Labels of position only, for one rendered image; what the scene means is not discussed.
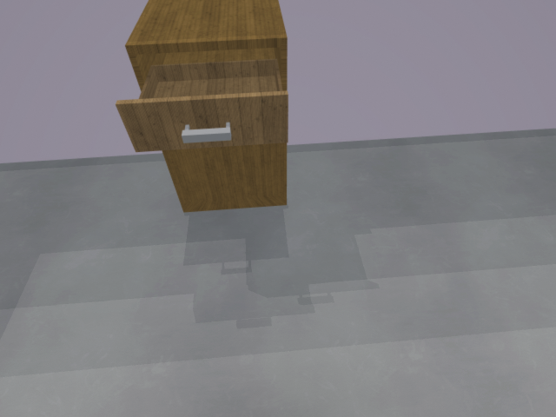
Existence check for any cabinet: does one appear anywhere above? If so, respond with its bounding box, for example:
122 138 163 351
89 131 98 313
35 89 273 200
125 0 288 213

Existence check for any handle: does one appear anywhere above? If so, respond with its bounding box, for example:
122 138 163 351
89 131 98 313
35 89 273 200
182 122 231 143

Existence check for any drawer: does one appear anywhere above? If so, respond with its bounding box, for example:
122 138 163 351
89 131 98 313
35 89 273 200
116 59 288 152

